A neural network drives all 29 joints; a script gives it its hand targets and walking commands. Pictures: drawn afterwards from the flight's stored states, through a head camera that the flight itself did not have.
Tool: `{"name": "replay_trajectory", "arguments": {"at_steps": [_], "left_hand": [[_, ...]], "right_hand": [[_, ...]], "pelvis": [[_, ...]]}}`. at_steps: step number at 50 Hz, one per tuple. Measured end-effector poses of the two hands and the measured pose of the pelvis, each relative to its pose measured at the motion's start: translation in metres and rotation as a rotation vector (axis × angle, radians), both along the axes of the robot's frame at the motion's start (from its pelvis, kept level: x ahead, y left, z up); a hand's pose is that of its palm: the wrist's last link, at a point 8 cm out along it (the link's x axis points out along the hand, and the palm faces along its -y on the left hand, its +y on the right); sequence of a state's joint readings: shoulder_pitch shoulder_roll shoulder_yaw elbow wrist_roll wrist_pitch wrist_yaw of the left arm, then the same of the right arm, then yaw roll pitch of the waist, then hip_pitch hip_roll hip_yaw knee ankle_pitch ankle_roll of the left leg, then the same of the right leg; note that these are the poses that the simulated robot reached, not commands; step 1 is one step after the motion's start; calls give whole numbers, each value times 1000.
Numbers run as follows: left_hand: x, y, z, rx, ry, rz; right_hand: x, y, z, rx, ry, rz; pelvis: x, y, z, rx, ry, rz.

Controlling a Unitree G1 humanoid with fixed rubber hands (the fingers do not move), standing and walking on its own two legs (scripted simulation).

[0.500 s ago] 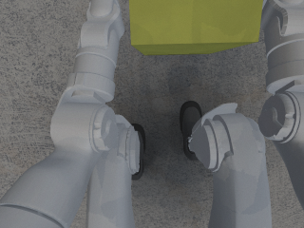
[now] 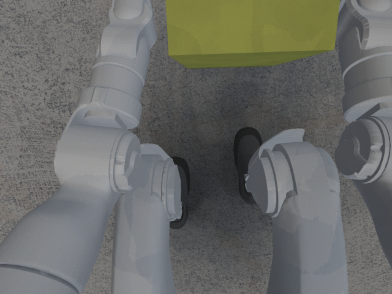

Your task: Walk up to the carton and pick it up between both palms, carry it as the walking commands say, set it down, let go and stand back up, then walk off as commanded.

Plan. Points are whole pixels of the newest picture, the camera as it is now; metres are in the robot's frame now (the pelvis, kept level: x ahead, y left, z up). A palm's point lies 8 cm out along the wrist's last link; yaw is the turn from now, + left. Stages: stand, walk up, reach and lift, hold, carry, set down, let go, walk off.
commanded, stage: set down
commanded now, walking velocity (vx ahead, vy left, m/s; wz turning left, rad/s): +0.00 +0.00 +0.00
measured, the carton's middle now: out of the picture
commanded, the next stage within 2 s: let go in 1.64 s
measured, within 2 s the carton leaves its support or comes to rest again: neither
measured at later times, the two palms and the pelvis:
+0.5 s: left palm out of the picture +0.56 +0.08 -0.14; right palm out of the picture +0.50 -0.30 -0.15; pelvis -0.01 -0.01 +0.01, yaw -1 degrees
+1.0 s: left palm out of the picture +0.57 +0.08 +0.01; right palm out of the picture +0.50 -0.31 +0.01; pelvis +0.01 -0.01 +0.12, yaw -2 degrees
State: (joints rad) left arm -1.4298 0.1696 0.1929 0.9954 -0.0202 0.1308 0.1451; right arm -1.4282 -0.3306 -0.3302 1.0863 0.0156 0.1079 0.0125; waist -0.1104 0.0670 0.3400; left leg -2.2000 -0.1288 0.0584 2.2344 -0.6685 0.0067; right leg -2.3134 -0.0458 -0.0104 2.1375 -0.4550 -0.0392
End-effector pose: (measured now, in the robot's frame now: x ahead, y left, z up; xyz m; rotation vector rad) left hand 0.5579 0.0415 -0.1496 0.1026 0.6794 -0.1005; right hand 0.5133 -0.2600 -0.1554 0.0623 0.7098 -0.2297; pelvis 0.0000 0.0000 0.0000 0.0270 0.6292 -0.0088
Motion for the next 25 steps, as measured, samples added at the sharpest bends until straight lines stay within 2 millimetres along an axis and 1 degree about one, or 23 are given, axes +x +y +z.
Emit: {"name": "replay_trajectory", "arguments": {"at_steps": [4,8,12,16,22,25], "left_hand": [[-3,5,-4,27,19,1],[-5,16,-5,41,25,23],[-4,27,-3,50,23,34],[-3,34,-2,51,25,34],[-2,35,-2,45,20,32],[1,34,5,42,-1,32]], "right_hand": [[-11,-7,-8,-27,32,-34],[-17,-18,-8,-50,36,-56],[-16,-27,-3,-59,29,-68],[-16,-34,0,-59,29,-76],[-17,-39,1,-58,29,-81],[-13,-39,7,-55,8,-78]], "pelvis": [[-1,-2,5,4,-5,-9],[-2,-3,8,8,-2,-17],[-3,-4,8,11,4,-19],[-4,-5,7,12,12,-20],[-6,-5,7,8,12,-22],[-6,-5,9,6,13,-25]]}}
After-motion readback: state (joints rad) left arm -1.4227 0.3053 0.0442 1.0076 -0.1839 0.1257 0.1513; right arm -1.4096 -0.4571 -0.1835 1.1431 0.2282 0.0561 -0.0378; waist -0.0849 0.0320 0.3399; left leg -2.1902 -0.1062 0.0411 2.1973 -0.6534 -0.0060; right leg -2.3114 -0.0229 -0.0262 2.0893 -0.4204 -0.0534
